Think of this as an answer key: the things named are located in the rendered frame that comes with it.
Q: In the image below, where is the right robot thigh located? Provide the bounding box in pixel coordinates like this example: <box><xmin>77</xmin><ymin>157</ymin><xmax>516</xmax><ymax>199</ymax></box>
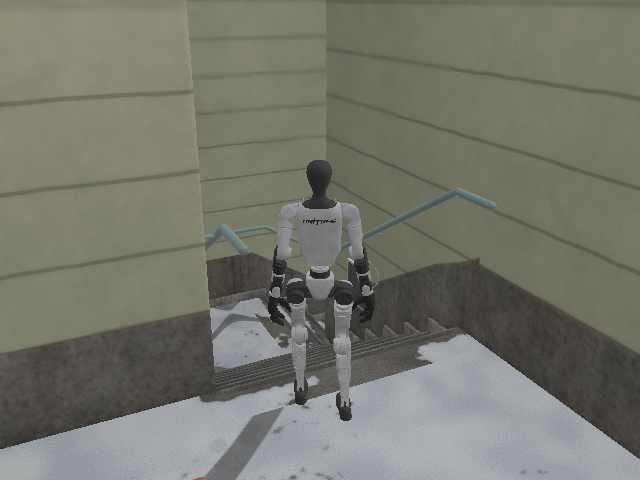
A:
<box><xmin>333</xmin><ymin>280</ymin><xmax>354</xmax><ymax>355</ymax></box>

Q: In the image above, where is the right robot hand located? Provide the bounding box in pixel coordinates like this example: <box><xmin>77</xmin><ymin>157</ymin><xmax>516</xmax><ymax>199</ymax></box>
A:
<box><xmin>352</xmin><ymin>293</ymin><xmax>375</xmax><ymax>323</ymax></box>

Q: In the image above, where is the humanoid robot head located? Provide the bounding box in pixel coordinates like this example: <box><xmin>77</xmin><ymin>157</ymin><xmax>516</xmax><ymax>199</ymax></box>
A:
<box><xmin>302</xmin><ymin>160</ymin><xmax>337</xmax><ymax>209</ymax></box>

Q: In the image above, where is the robot left upper arm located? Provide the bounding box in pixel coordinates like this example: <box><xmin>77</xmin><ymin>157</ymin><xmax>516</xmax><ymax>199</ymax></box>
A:
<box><xmin>276</xmin><ymin>203</ymin><xmax>299</xmax><ymax>260</ymax></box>

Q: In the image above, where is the right robot forearm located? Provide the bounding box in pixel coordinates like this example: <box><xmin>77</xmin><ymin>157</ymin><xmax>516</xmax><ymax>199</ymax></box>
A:
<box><xmin>354</xmin><ymin>244</ymin><xmax>374</xmax><ymax>296</ymax></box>

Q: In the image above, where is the robot right upper arm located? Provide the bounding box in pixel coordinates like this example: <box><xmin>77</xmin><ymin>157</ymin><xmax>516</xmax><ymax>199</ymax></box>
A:
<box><xmin>340</xmin><ymin>203</ymin><xmax>364</xmax><ymax>260</ymax></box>

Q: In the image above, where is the left robot hand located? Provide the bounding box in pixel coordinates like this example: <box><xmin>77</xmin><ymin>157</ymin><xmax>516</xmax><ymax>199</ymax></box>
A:
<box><xmin>268</xmin><ymin>296</ymin><xmax>292</xmax><ymax>326</ymax></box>

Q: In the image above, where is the left robot forearm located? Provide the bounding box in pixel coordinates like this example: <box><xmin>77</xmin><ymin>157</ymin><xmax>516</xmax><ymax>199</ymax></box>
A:
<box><xmin>269</xmin><ymin>245</ymin><xmax>287</xmax><ymax>298</ymax></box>

